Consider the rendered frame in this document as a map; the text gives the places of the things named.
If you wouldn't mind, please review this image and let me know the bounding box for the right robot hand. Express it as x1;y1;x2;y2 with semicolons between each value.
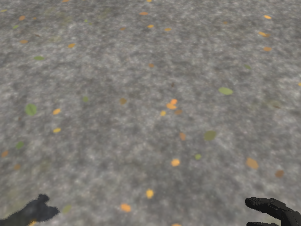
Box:
245;197;301;226

